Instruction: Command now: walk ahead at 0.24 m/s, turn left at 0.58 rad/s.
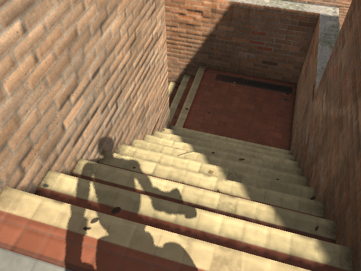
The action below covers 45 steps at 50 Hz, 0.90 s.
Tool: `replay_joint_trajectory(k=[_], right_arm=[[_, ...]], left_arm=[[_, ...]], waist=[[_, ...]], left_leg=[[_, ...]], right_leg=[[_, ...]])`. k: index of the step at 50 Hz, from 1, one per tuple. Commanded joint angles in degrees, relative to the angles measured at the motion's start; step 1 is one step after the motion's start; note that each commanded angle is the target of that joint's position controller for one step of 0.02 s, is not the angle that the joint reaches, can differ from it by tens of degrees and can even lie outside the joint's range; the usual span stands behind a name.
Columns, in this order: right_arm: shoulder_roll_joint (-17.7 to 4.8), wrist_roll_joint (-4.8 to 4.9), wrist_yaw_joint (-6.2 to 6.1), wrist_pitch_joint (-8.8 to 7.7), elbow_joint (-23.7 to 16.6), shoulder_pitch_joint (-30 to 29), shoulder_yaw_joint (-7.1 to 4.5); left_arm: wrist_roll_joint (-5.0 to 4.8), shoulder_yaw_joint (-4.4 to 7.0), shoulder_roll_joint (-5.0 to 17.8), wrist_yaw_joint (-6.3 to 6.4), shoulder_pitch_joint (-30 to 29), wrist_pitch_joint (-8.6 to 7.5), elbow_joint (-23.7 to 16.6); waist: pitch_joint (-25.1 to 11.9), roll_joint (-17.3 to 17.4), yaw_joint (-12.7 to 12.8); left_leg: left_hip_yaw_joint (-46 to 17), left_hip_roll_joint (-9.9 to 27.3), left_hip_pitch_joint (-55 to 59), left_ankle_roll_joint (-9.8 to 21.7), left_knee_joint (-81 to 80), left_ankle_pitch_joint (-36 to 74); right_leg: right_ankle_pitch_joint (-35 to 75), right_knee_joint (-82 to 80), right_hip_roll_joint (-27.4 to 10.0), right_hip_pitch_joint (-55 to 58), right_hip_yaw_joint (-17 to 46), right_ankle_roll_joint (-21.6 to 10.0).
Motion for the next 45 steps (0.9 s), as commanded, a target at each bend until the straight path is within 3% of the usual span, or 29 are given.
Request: replay_joint_trajectory(k=[1, 2, 3, 4, 5, 6, 8, 11, 14, 15, 16, 17, 19, 20, 21, 22, 23, 24, 26, 28, 30, 32, 45], right_arm=[[-16.32, -0.89, -2.54, -1.41, 4.12, 26.16, -5.55], [-16.36, 1.11, -3.00, -2.10, 2.95, 19.94, -6.31], [-12.40, 2.44, -3.26, -1.76, 1.59, 13.47, -5.43], [-9.86, 3.12, -3.24, -1.74, 0.31, 9.39, -4.40], [-8.80, 2.83, -2.80, -1.40, -1.09, 7.69, -3.92], [-7.67, 1.84, -2.41, -1.28, -1.69, 7.61, -3.63], [-9.26, 0.92, -1.50, -1.97, -3.92, 5.31, -3.99], [-9.74, 1.21, -0.39, -2.83, -6.26, 3.16, -3.68], [-8.86, 2.33, 0.71, -3.31, -6.80, 2.57, -3.09], [-8.19, 2.04, -1.18, 1.31, -3.90, 10.82, -3.23], [-9.09, 1.76, -1.86, 3.32, -3.31, 12.28, -3.09], [-8.28, 1.69, -2.28, 4.42, -3.61, 11.79, -2.67], [-6.77, 1.64, -2.91, 5.59, -4.06, 9.29, -1.75], [-6.20, 1.96, -3.30, 5.91, -4.27, 7.46, -1.32], [-4.45, 2.34, -3.68, 5.99, -4.64, 7.31, -0.69], [-2.22, 2.07, -3.97, 6.13, -4.51, 10.85, -0.19], [-1.15, 2.31, -3.96, 6.83, -3.84, 11.96, 0.29], [-2.62, 2.08, -3.89, 7.16, -2.52, 11.37, 0.35], [-4.63, 2.21, -3.50, 6.71, -2.10, 7.80, -0.19], [-5.23, 2.21, -3.29, 6.19, -1.10, 7.99, -0.32], [-4.06, 2.40, -3.75, 5.80, 0.53, 8.47, -0.01], [-3.40, 2.43, -4.18, 5.68, 1.76, 8.36, 0.15], [-3.78, 2.49, -5.04, 5.92, 9.12, 9.86, 0.28]], left_arm=[[-2.47, 0.88, 7.08, -1.57, -7.90, -0.61, -10.11], [-2.15, 1.19, 7.98, -0.60, -11.32, -0.27, -11.38], [-0.54, 2.29, 10.85, 0.90, -7.13, 0.25, -9.41], [0.00, 1.94, 9.07, 1.79, -4.99, 0.35, -8.82], [-0.18, 1.31, 6.45, 2.14, -3.12, 0.37, -8.28], [-0.87, 1.03, 5.19, 1.98, -1.66, 0.48, -7.64], [-2.51, 1.15, 6.05, 0.52, 0.35, 1.32, -6.31], [-2.24, 1.77, 9.07, -0.66, -1.51, 2.55, -6.25], [-1.91, 0.96, 8.48, -0.76, -5.11, 3.86, -6.39], [-4.82, 0.78, 6.87, 0.59, -8.57, 5.42, -8.75], [-5.28, 0.48, 6.63, 1.19, -8.66, 6.29, -9.28], [-5.29, 0.66, 7.43, 1.51, -7.80, 6.77, -9.47], [-5.12, 0.71, 7.83, 1.80, -5.73, 6.97, -9.32], [-4.57, 0.43, 7.09, 1.92, -3.68, 6.67, -8.80], [-3.26, 0.47, 8.87, 2.12, -3.08, 6.06, -8.97], [-2.30, 0.79, 12.70, 2.22, -4.23, 5.56, -10.09], [-3.69, 0.86, 13.32, 1.71, -10.99, 6.01, -10.97], [-3.81, -0.04, 9.72, 1.11, -13.91, 6.01, -12.01], [-4.18, -0.11, 9.62, 1.00, -10.83, 6.26, -10.60], [-4.73, 0.08, 9.86, 1.46, -7.82, 6.36, -9.12], [-4.71, 0.11, 8.98, 1.56, -6.49, 6.64, -8.15], [-4.54, 0.17, 8.65, 1.56, -6.26, 6.81, -7.52], [-4.25, -0.18, 8.41, 1.75, -7.48, 7.30, -1.76]], waist=[[-19.73, -1.25, -11.54], [-10.93, 0.22, -9.13], [-7.44, 0.62, -4.89], [-3.37, 2.37, -2.04], [-2.19, 1.91, 0.23], [-3.66, 0.42, 1.23], [-5.02, 0.40, 2.11], [-5.27, 0.76, 1.91], [-3.85, 0.12, 0.83], [-6.61, 1.19, -4.03], [-7.04, 4.05, -4.22], [-7.38, 5.03, -4.15], [-6.42, 5.41, -2.90], [-5.30, 3.89, -1.11], [-4.22, -0.40, -1.46], [-3.88, -8.96, -4.88], [-1.73, -15.87, -6.91], [-0.62, -12.35, -6.78], [-0.12, -10.61, -3.88], [0.76, -7.84, -2.79], [1.12, -3.96, -2.03], [1.12, -2.46, -1.48], [2.31, -1.76, -1.49]], left_leg=[[-36.47, 20.32, 53.74, 20.15, -11.82, 39.50], [-27.99, 18.22, 42.11, 16.16, -13.52, 32.92], [-23.11, 15.46, 31.27, 14.74, -15.47, 25.57], [-19.85, 13.21, 20.48, 13.67, -18.04, 24.53], [-18.57, 13.01, 13.02, 13.32, -20.41, 24.01], [-17.76, 12.64, 11.05, 13.36, -21.97, 24.43], [-13.13, 11.00, 7.17, 12.50, -22.12, 25.44], [-10.92, 9.65, 4.58, 10.13, -20.33, 22.61], [-13.97, 10.72, 7.51, 8.65, -17.85, 12.50], [-11.55, 8.14, 15.09, 6.80, -16.30, 20.21], [-11.77, 8.35, 18.85, 6.96, -14.30, 24.13], [-12.58, 9.37, 20.72, 6.84, -13.27, 25.22], [-13.93, 10.13, 20.19, 5.50, -11.68, 21.93], [-14.23, 9.31, 17.16, 3.69, -10.70, 16.94], [-13.87, 6.69, 13.82, 0.71, -8.43, 8.77], [-9.36, 0.66, 11.93, -1.25, -2.81, -4.00], [-5.61, -2.68, 15.62, -2.33, -7.05, -14.03], [-6.21, -0.83, 20.37, -2.54, -10.00, -10.07], [-8.44, 0.92, 23.26, -2.40, -12.55, -1.22], [-9.74, 2.76, 20.61, -2.26, -13.02, 1.11], [-10.00, 2.82, 18.14, -2.62, -14.59, -0.15], [-10.33, 2.91, 17.42, -2.82, -15.56, -0.13], [-10.98, 3.90, 19.21, -2.68, -18.18, -0.28]], right_leg=[[-11.06, 36.38, 7.44, -39.37, 15.46, -1.14], [-10.79, 37.99, 3.94, -41.51, 17.84, -2.38], [-8.27, 35.99, 0.41, -36.98, 18.58, -2.42], [-4.20, 32.49, -0.67, -32.82, 18.80, -2.94], [-0.41, 30.74, -0.69, -27.90, 18.44, -3.15], [3.02, 30.29, 0.27, -25.76, 18.03, -3.31], [9.55, 31.52, 1.85, -24.34, 16.51, -2.81], [14.29, 27.54, 1.21, -24.23, 16.32, 0.03], [16.08, 15.04, -1.77, -25.55, 17.79, 1.68], [11.57, 11.70, 4.54, -26.05, 12.19, -1.62], [10.95, 9.81, 5.18, -26.47, 12.88, -2.83], [10.02, 8.05, 5.43, -26.07, 13.32, -3.80], [11.52, 0.06, 5.73, -21.97, 13.68, -5.25], [17.37, -7.76, 5.60, -16.94, 13.82, -6.01], [23.74, -14.02, 0.79, -13.18, 19.52, -7.09], [33.18, -17.31, -8.28, -12.11, 28.97, -8.65], [34.11, -17.81, -11.00, -19.89, 31.52, -12.82], [27.94, -18.44, -7.67, -22.57, 28.83, -11.41], [16.81, -18.03, -1.34, -21.70, 23.84, -7.16], [15.06, -17.49, 1.12, -18.10, 21.45, -6.54], [17.18, -15.87, 1.21, -14.62, 20.80, -7.06], [18.82, -14.89, 1.44, -13.06, 20.24, -7.42], [19.61, -15.80, 2.06, -11.44, 19.78, -7.45]])
Keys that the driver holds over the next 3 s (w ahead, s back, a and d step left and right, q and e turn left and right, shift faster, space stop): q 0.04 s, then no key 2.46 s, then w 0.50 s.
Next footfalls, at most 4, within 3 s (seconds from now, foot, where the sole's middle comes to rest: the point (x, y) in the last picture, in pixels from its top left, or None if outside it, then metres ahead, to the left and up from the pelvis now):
0.42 right None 0.18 -0.12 -0.75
2.82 left None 0.24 0.09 -0.75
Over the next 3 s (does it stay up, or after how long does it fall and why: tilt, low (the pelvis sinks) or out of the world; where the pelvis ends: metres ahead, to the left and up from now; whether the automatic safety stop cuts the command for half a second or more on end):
stays up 0.27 0.03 0.02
